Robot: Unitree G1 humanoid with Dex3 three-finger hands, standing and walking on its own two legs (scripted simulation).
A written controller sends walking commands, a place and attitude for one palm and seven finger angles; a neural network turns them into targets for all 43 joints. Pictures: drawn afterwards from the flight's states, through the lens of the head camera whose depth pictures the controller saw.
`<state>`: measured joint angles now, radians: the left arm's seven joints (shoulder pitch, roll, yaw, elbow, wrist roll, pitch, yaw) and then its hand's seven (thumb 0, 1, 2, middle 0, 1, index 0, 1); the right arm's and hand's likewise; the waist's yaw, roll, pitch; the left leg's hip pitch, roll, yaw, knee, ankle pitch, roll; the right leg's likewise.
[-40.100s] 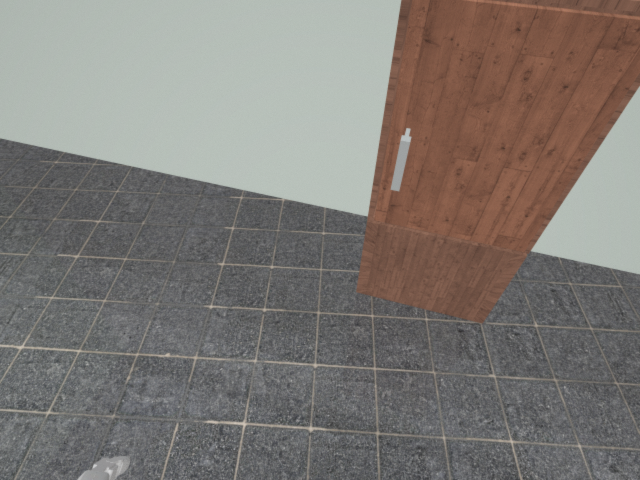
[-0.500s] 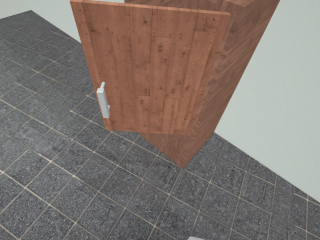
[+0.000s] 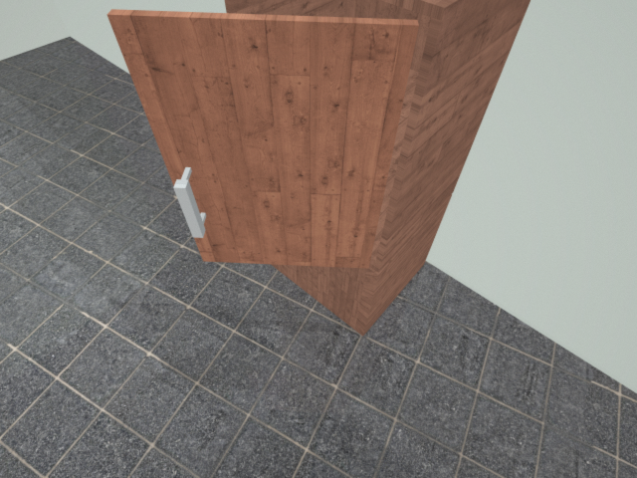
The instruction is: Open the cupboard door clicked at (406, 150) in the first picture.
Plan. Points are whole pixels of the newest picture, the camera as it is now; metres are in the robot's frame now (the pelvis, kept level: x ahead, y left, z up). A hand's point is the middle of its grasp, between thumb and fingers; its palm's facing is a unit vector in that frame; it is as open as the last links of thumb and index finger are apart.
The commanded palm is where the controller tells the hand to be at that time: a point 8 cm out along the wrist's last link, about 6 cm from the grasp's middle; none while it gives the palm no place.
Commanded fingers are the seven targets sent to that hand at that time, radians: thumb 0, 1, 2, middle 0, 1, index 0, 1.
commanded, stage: come to a stop and stand still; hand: left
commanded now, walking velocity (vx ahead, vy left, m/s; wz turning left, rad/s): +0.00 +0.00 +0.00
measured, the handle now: (193, 203) +0.60 +0.30 -0.10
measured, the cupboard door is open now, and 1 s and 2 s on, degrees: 39 39 39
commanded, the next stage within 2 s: look again from close up in 1.16 s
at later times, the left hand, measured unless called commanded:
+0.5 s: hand out of the picture +0.00 +0.21 -0.18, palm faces +0.02 -0.99 -0.15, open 7.4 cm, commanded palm none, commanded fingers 0.00 0.90 0.90 -0.20 -0.30 -0.20 -0.30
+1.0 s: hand out of the picture +0.04 +0.20 -0.18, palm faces +0.01 -0.98 -0.19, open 7.3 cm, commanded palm none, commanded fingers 0.00 0.90 0.90 -0.20 -0.30 -0.20 -0.30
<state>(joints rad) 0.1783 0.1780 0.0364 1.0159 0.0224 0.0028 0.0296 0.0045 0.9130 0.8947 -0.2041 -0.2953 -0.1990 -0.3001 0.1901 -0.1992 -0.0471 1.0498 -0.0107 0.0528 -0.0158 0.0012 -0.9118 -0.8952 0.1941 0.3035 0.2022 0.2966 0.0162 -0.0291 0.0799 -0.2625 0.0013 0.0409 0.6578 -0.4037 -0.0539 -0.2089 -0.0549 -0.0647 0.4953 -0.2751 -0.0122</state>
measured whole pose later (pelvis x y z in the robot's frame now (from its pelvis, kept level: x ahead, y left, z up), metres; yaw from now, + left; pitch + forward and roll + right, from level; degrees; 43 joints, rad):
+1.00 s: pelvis +0.03 +0.03 +0.00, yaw -1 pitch -1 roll +0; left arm 0.24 0.16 0.01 1.14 0.01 0.00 0.04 0.01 0.92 0.90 -0.20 -0.29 -0.19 -0.30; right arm 0.30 -0.11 0.00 1.16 -0.02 -0.02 -0.05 0.00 -0.91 -0.89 0.20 0.30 0.20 0.30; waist 0.00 -0.03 0.05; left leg -0.09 0.00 0.07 0.40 -0.29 0.01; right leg -0.13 -0.05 -0.04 0.42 -0.27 0.03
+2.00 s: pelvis +0.00 +0.01 +0.00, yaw -1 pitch -1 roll +1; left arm 0.27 0.15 0.00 1.10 0.02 -0.01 0.02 0.01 0.91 0.90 -0.20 -0.29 -0.20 -0.30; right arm 0.30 -0.17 0.01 1.10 -0.02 0.00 -0.02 0.00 -0.91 -0.90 0.20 0.30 0.20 0.30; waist 0.01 0.01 0.05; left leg -0.17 0.03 0.06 0.49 -0.30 -0.01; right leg -0.21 -0.03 -0.05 0.52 -0.29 0.00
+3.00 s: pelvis +0.06 +0.07 -0.02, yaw +0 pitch -1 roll +1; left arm 0.25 0.16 0.03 0.96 0.03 0.02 0.03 0.00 0.91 0.90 -0.20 -0.29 -0.19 -0.30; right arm 0.16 -0.19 -0.04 0.96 -0.03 0.04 -0.02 0.00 -0.91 -0.89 0.20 0.30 0.21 0.30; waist 0.02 0.06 0.08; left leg -0.41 0.07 0.05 0.69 -0.31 -0.02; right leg -0.27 0.00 -0.07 0.63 -0.34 -0.03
